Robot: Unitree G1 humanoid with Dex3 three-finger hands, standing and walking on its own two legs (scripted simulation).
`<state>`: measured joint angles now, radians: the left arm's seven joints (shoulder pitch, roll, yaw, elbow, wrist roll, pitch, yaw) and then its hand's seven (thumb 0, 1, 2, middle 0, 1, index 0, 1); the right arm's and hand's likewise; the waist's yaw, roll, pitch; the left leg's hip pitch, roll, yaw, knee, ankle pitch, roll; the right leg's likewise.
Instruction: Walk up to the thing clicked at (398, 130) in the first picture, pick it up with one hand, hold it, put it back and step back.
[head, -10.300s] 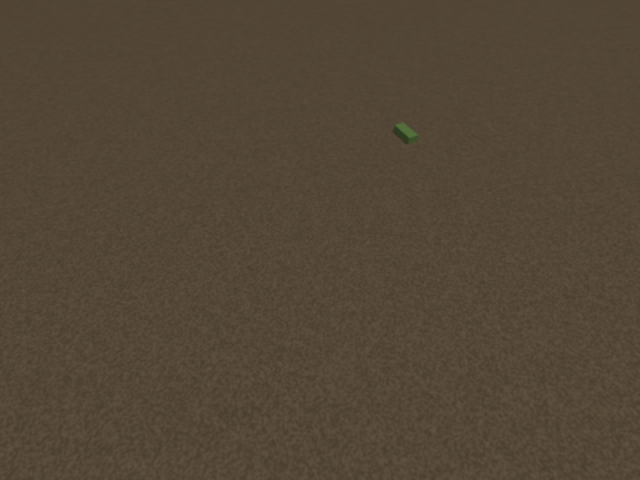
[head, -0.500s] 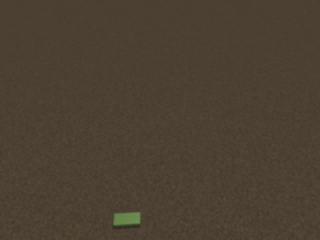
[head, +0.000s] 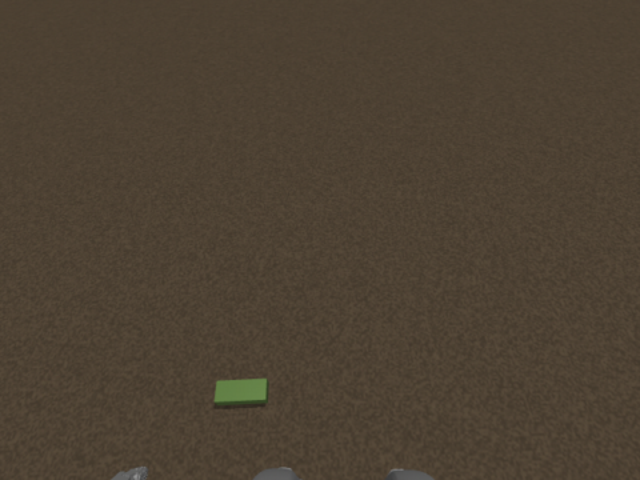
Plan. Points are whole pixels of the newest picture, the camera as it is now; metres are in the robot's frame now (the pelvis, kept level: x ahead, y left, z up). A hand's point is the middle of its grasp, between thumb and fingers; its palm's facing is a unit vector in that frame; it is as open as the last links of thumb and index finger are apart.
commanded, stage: walk up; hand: left
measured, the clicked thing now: (242, 391) +0.43 +0.28 -0.74
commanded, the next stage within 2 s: stand in 1.46 s
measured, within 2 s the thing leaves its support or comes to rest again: neither
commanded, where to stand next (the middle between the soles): +0.04 +0.04 m, yaw -1 degrees
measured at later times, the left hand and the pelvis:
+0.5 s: hand out of the picture +0.05 +0.29 -0.13, palm faces +0.01 -0.92 -0.38, open 7.4 cm; pelvis -0.02 +0.03 +0.02, yaw +1 degrees
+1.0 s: hand out of the picture +0.07 +0.29 -0.13, palm faces -0.04 -0.93 -0.36, open 7.4 cm; pelvis -0.02 +0.03 +0.02, yaw -1 degrees
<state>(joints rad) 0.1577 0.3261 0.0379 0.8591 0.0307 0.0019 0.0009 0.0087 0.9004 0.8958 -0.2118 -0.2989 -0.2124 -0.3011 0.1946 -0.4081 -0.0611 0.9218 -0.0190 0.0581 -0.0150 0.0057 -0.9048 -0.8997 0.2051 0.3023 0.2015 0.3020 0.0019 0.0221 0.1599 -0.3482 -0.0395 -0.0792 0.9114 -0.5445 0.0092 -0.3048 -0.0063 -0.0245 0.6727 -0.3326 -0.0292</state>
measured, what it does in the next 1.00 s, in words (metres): steps on the spot: left foot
